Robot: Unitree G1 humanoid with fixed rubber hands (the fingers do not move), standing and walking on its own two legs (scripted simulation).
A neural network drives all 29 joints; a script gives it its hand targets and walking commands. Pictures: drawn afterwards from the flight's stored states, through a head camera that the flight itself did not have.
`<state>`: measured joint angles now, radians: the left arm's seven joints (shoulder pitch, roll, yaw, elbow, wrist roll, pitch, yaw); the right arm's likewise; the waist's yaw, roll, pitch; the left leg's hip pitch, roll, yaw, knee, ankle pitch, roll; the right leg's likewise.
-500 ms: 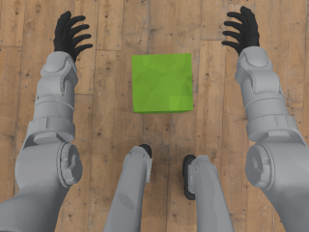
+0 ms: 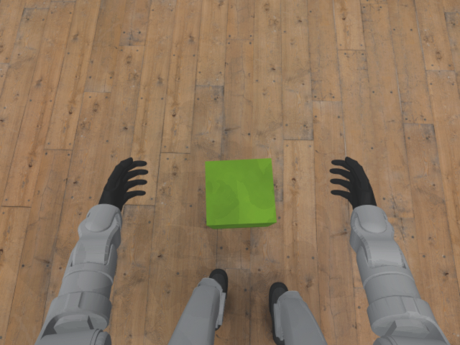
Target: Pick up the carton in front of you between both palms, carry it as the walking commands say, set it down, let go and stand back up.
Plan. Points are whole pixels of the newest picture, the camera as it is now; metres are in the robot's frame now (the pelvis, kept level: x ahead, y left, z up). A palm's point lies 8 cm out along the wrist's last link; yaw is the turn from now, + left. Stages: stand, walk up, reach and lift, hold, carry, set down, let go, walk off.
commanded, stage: let go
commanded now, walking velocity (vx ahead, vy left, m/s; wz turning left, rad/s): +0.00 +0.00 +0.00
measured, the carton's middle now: (239, 197) +0.43 +0.04 -0.59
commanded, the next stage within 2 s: stand in 0.92 s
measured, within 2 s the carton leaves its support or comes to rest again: neither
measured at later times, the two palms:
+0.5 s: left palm (102, 300) +0.19 +0.20 -0.01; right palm out of the picture +0.21 -0.26 -0.01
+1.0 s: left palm (81, 294) +0.20 +0.24 -0.01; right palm out of the picture +0.20 -0.26 -0.02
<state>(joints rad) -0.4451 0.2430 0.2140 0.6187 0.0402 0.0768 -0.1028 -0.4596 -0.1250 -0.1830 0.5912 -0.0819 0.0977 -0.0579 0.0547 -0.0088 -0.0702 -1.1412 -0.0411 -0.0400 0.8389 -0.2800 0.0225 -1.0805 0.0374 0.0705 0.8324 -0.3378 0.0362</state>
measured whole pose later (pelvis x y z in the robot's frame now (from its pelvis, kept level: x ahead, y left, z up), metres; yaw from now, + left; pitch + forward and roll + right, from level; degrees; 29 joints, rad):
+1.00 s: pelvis +0.04 -0.02 +0.06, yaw +1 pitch -2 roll +0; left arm 0.20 0.26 0.03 0.48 0.03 0.12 0.00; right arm 0.21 -0.24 -0.02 0.57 -0.04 0.07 0.00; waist 0.01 -0.02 0.04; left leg -0.19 -0.03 -0.05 0.51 -0.28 0.00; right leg -0.13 0.03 0.05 0.50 -0.33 0.00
